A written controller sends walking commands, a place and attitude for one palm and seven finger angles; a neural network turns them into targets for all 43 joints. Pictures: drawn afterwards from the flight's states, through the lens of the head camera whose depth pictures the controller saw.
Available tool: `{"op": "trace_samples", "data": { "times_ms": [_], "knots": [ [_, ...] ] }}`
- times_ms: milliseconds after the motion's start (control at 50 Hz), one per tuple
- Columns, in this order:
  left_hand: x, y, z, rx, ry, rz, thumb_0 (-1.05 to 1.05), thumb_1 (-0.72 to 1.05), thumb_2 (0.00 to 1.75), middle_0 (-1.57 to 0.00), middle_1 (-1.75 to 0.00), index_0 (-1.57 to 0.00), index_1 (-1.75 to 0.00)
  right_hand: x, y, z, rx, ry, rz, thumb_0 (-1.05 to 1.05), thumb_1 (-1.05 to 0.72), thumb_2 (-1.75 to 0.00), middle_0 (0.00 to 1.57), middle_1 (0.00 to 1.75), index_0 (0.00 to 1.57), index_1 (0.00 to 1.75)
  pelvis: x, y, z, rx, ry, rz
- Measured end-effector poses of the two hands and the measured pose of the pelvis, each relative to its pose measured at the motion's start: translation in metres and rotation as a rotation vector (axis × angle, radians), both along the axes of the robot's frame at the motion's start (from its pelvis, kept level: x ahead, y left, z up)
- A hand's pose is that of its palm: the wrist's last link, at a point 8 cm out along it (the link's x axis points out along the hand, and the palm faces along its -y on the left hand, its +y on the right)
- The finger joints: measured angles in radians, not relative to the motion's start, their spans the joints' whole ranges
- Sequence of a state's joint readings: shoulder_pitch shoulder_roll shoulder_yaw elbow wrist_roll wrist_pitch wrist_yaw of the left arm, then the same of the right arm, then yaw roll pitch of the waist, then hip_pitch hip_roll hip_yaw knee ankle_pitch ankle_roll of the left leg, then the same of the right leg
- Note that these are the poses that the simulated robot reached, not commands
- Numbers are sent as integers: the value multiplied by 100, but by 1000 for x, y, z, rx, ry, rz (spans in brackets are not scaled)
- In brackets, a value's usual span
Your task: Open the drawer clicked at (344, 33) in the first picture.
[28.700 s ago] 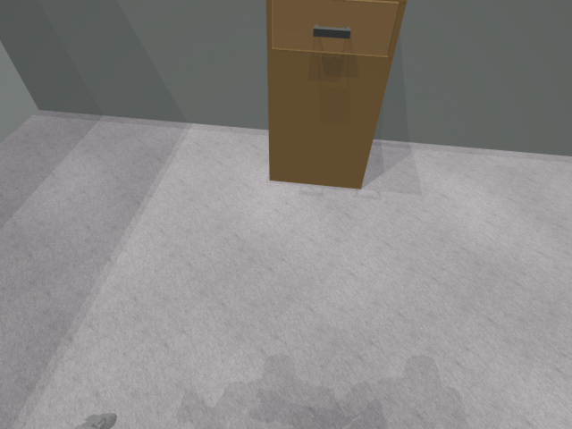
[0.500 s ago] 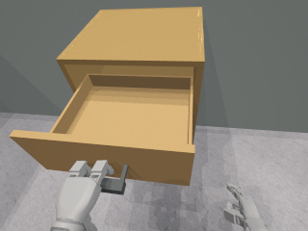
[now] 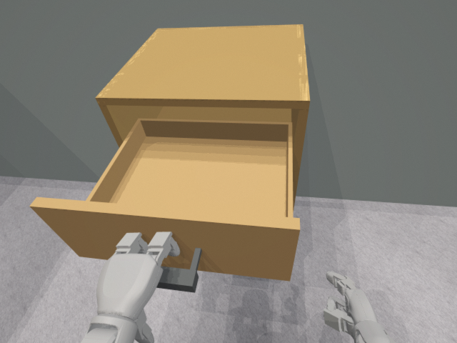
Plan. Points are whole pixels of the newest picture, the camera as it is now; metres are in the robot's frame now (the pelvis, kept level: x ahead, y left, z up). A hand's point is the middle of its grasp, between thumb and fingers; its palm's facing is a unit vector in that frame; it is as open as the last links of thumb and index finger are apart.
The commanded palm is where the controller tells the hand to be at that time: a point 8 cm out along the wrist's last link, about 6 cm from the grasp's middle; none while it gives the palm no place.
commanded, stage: lift the hand off the handle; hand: left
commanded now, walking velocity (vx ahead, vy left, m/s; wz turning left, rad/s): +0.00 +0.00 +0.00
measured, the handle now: (161, 263) +0.23 +0.16 +0.04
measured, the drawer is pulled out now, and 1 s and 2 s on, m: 0.30 0.30 0.30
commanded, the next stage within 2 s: draw the hand back to the body in 1.06 s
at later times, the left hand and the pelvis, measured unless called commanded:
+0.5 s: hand (128, 266) +0.20 +0.18 +0.10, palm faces +0.07 -0.17 -0.98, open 13.2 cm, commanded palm +0.17 +0.18 +0.18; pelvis +0.01 +0.01 +0.01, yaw +0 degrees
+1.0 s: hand (119, 218) +0.22 +0.17 +0.19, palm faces +0.25 -0.23 -0.94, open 13.8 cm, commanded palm +0.16 +0.17 +0.24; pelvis +0.00 +0.01 +0.02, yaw +0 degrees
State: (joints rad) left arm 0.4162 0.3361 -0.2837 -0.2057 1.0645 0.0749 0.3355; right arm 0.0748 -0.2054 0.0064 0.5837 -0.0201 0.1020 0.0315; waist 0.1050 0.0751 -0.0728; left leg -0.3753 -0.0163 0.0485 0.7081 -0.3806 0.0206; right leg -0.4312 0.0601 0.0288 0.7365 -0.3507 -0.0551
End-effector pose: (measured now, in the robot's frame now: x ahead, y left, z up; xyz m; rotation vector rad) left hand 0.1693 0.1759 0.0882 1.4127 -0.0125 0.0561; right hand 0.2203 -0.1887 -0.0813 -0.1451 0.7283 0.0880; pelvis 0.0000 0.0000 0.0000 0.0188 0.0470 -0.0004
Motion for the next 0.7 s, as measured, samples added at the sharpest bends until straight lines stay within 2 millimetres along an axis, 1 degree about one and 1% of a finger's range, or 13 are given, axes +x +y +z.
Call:
{"op": "trace_samples", "data": {
  "times_ms": [200,260,420,560,640,700],
  "knots": [
    [-1,6,33,-19,-49,21,0,-49,30,-38,-122,-41,-124,1,3,5,9,2,20,1,-90,-90,20,30,20,30,3,5,6,-4,-28,-2],
    [-1,8,40,-20,-47,22,0,-49,30,-38,-122,-41,-124,2,5,6,12,8,29,1,-90,-90,20,30,20,30,3,6,8,-6,-36,-1],
    [3,11,50,-15,-1,3,0,-49,30,-40,-123,-43,-125,9,15,11,20,9,48,1,-90,-90,20,30,20,30,5,8,13,-11,-56,2],
    [2,16,76,-11,-54,-4,0,-49,30,-42,-124,-43,-124,17,20,19,24,-11,60,1,-90,-90,20,30,20,30,7,10,16,-16,-69,2],
    [3,17,84,-20,-58,1,0,-49,30,-43,-125,-44,-125,21,22,23,26,-16,68,1,-90,-90,20,30,20,30,6,11,18,-17,-78,4],
    [4,17,93,-28,-77,6,0,-49,30,-45,-126,-42,-124,23,23,25,26,-21,74,1,-90,-90,20,30,20,30,5,12,19,-17,-84,4]
  ]
}}
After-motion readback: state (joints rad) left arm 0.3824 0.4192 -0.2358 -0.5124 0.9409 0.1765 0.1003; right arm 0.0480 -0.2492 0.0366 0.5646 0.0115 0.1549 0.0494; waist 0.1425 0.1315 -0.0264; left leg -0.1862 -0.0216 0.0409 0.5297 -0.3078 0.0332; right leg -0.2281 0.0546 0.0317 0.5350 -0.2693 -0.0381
